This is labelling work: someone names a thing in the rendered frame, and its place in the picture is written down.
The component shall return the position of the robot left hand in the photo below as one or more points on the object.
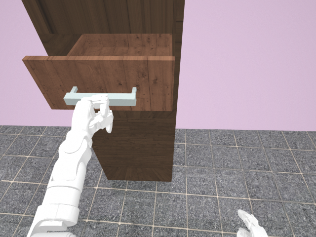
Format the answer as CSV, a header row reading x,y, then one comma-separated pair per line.
x,y
85,118

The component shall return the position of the cabinet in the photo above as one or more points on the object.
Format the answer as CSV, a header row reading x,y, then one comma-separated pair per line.
x,y
140,146

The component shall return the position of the handle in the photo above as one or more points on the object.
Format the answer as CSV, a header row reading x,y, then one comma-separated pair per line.
x,y
116,99

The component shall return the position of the left robot forearm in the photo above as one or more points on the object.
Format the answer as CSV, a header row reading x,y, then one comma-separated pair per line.
x,y
59,208

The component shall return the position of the drawer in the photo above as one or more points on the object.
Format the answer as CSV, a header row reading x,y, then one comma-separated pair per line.
x,y
110,63

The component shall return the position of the robot right hand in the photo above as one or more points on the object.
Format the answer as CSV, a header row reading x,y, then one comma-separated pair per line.
x,y
252,224

